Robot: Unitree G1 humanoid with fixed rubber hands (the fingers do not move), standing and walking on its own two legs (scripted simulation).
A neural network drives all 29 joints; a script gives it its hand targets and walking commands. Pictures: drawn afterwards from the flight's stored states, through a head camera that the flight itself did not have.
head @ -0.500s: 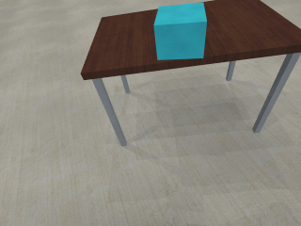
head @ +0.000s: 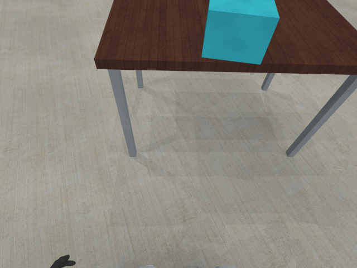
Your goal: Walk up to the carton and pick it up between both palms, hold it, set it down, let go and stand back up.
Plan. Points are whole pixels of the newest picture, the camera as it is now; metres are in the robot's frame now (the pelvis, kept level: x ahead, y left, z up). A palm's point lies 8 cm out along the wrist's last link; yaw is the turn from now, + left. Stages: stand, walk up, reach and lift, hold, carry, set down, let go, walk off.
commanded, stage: walk up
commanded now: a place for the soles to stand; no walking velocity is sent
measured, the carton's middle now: (236, 23) +0.92 -0.20 +0.07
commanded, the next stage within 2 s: none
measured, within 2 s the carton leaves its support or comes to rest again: neither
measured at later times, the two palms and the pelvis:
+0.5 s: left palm out of the picture +0.12 +0.32 -0.07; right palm out of the picture +0.08 -0.31 -0.10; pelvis -0.01 +0.00 +0.00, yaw -1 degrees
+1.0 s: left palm (110, 261) +0.16 +0.17 -0.06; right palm out of the picture +0.13 -0.48 -0.11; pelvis +0.08 -0.16 +0.00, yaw -3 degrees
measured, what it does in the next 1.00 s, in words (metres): steps to the right: right foot, then right foot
